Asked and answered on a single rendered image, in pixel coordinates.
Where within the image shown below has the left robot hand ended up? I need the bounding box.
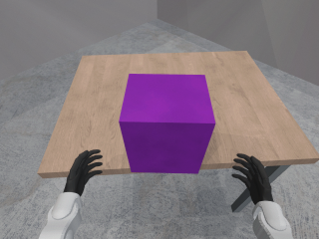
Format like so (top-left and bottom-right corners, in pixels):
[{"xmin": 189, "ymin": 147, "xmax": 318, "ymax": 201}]
[{"xmin": 63, "ymin": 149, "xmax": 103, "ymax": 196}]

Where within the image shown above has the right robot forearm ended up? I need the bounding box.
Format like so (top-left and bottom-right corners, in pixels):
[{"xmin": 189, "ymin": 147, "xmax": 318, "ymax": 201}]
[{"xmin": 252, "ymin": 200, "xmax": 294, "ymax": 239}]

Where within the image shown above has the right robot hand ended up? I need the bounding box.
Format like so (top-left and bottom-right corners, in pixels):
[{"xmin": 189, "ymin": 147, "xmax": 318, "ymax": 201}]
[{"xmin": 231, "ymin": 153, "xmax": 274, "ymax": 205}]

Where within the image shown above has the carton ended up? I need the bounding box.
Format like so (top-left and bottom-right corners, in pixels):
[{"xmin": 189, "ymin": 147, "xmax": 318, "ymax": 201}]
[{"xmin": 119, "ymin": 74, "xmax": 216, "ymax": 174}]

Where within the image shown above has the table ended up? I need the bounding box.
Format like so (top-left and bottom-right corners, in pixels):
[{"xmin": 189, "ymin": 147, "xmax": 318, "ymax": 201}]
[{"xmin": 37, "ymin": 51, "xmax": 319, "ymax": 213}]

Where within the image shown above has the left robot forearm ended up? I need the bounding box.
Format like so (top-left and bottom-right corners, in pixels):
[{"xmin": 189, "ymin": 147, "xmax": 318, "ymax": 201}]
[{"xmin": 37, "ymin": 192, "xmax": 83, "ymax": 239}]

